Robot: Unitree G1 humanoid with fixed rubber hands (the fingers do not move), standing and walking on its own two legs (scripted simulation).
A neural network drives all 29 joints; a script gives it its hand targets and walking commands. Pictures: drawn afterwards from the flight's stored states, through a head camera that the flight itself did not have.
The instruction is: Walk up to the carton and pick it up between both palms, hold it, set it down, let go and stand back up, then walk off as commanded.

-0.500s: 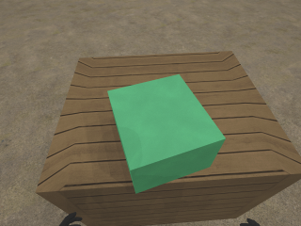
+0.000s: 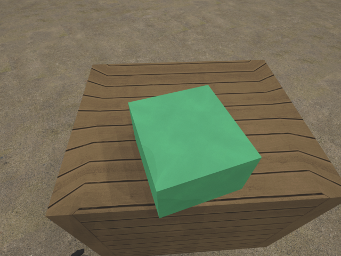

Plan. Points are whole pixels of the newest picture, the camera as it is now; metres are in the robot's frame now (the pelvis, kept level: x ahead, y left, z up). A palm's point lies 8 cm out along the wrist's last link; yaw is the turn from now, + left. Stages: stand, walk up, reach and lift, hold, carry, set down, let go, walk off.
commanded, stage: stand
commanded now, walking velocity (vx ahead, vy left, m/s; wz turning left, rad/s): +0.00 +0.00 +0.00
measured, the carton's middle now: (185, 146) +0.41 -0.01 +0.00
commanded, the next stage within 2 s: walk up in 1.18 s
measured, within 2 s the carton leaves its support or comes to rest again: neither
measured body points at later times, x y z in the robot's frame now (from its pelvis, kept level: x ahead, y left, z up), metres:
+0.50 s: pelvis -0.01 -0.01 +0.01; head +0.00 +0.00 +0.46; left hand +0.08 +0.27 -0.12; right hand +0.08 -0.30 -0.11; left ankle +0.00 +0.10 -0.72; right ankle +0.01 -0.14 -0.72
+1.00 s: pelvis -0.01 -0.01 +0.02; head +0.00 -0.01 +0.47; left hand +0.07 +0.27 -0.12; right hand +0.07 -0.30 -0.12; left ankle +0.00 +0.10 -0.72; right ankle +0.01 -0.14 -0.72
